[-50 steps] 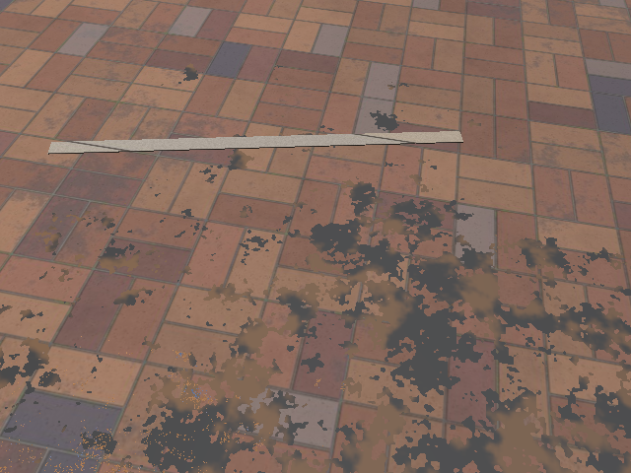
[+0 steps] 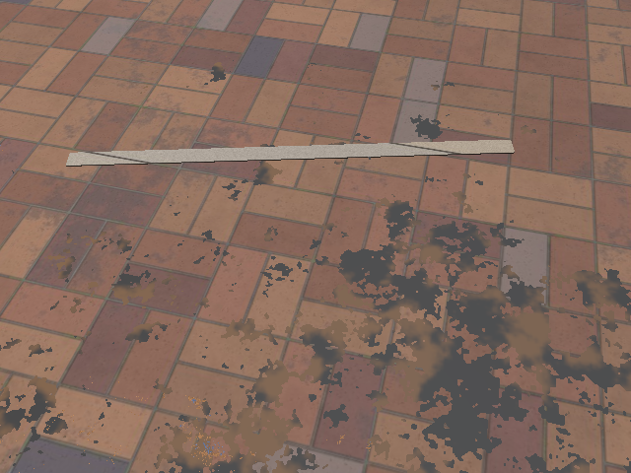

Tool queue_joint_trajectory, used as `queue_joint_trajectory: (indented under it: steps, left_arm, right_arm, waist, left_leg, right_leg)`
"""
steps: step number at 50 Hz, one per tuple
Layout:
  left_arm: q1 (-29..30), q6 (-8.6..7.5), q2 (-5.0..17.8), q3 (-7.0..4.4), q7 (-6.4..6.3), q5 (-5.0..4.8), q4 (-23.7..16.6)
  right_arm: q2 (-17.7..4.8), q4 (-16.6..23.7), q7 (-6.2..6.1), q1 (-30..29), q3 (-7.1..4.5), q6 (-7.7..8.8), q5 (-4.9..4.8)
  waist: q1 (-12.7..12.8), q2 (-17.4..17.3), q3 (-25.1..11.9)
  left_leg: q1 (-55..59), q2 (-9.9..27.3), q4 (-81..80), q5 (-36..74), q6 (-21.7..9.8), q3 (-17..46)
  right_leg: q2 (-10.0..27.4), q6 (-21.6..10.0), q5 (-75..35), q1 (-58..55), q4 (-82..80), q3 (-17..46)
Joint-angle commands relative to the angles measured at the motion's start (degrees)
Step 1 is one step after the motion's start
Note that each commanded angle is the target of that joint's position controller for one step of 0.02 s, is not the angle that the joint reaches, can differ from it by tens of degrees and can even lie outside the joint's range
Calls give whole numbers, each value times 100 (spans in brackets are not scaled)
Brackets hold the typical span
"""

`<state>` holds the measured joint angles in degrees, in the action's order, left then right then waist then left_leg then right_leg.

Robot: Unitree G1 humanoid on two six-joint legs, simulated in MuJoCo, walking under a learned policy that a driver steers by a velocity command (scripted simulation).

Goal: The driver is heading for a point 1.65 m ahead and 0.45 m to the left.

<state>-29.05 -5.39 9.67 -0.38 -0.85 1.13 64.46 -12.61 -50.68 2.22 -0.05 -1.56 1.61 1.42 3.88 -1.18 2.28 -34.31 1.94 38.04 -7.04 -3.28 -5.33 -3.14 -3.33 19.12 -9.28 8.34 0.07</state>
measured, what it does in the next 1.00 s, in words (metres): walks ahead, turning left: left foot, then right foot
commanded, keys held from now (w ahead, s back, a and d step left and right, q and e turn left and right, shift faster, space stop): w+q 0.84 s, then w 0.16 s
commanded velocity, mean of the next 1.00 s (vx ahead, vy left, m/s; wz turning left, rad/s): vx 0.49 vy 0.00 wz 0.44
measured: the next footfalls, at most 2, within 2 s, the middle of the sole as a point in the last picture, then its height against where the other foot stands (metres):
left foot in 0.08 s outside the picture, level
right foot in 0.62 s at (368, 424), level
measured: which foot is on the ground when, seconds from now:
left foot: up 0.00-0.06, down 0.08-0.62, up 0.64-1.00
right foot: down 0.00-0.08, up 0.10-0.60, down 0.62-1.00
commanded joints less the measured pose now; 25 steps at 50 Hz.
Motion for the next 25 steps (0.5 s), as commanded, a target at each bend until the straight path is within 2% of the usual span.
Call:
queue_joint_trajectory:
  steps: [1, 2, 3, 4, 5, 6, 7, 8, 9, 10, 11, 14, 17, 20, 25]
  left_arm:
    - [40, -63, 1002, -169, -49, -6, -142]
    - [95, -46, 1064, -195, -62, 9, -143]
    - [186, -12, 1106, -215, -70, 5, -166]
    - [154, -6, 1027, -191, -59, 8, -242]
    - [-434, -14, 333, -82, 40, -103, -394]
    - [-147, -38, 759, -203, 86, 16, -425]
    - [561, -67, 891, -250, 107, 34, -701]
    - [942, -132, 910, -249, 127, 47, -821]
    - [1049, -122, 830, -256, 130, 64, -861]
    - [1014, -44, 762, -245, 134, 124, -926]
    - [989, 44, 680, -237, 143, 150, -966]
    - [1366, 211, 632, -228, 156, 175, -1227]
    - [2340, 255, 703, -233, 168, 145, -1642]
    - [2969, 252, 683, -203, 208, 105, -1911]
    - [3766, 201, 725, -141, 229, 38, -2370]
  right_arm:
    - [-458, 313, -86, 37, -105, 100, -26]
    - [-580, 106, -125, 691, -177, 133, -36]
    - [-675, -217, -167, 1611, -256, 172, -27]
    - [-954, -448, -224, 2457, -364, 195, 71]
    - [-1556, -495, -232, 2887, -503, 181, 177]
    - [-1405, -528, -145, 2570, -493, 111, -76]
    - [-1171, -379, -137, 1793, -434, 116, -122]
    - [-818, -303, -117, 1445, -352, 147, -117]
    - [-661, -312, -130, 1341, -308, 189, -88]
    - [-533, -363, -161, 1331, -260, 225, -96]
    - [-529, -384, -176, 1394, -248, 271, -99]
    - [-746, -426, -210, 1770, -294, 331, -120]
    - [-752, -436, -213, 2193, -296, 296, -133]
    - [-754, -437, -217, 2588, -309, 261, -119]
    - [-826, -390, -294, 3004, -338, 195, -36]
  waist:
    - [-471, 772, 229]
    - [-756, 738, -139]
    - [-1146, 602, -598]
    - [-1422, 333, -1057]
    - [-1056, -1024, -1728]
    - [-1023, -669, -1733]
    - [-733, -417, -668]
    - [-631, 17, -239]
    - [-446, 139, -14]
    - [-249, 107, 41]
    - [-165, 40, -19]
    - [-166, -29, 44]
    - [-444, -84, 276]
    - [-710, -152, 184]
    - [-988, -267, 126]
  left_leg:
    - [1009, -404, -421, -39, -331, -272]
    - [1652, -564, -523, -130, -456, -271]
    - [2678, -664, -877, 36, -584, -282]
    - [3961, 21, -938, -569, -794, 533]
    - [5453, 1758, -1364, -1249, -1658, 3577]
    - [5233, 1837, -2386, -1845, -1865, 5086]
    - [4349, 1665, -2487, -2123, -1682, 4167]
    - [3499, 1454, -2648, -1499, -1525, 3490]
    - [2912, 1183, -2726, -794, -1376, 3015]
    - [2466, 941, -2762, -237, -1263, 2630]
    - [2274, 824, -2761, 141, -1228, 2383]
    - [2020, 616, -2860, 492, -1278, 2051]
    - [2173, 512, -2976, 572, -1157, 2089]
    - [2649, 428, -2754, 1157, -953, 2089]
    - [3505, 514, -2221, 2130, -920, 2344]
  right_leg:
    - [1470, -556, -5487, 540, 681, 180]
    - [1456, -466, -6114, 426, 1481, 31]
    - [1327, -353, -6011, 645, 2598, -172]
    - [1138, -272, -4499, 1650, 4041, -312]
    - [156, -4, -372, 3645, 6405, -482]
    - [-26, -93, 777, 4454, 7112, 219]
    - [395, -162, 181, 4907, 7091, 317]
    - [631, -156, -317, 4726, 6700, 285]
    - [772, -113, -457, 4409, 6340, 300]
    - [850, -18, -454, 4066, 6044, 310]
    - [871, 68, -404, 3860, 5814, 288]
    - [861, 322, -588, 4010, 5176, 92]
    - [861, 535, -1313, 4522, 4244, -12]
    - [722, 585, -1884, 4648, 3548, -26]
    - [453, 526, -1757, 4739, 2823, -29]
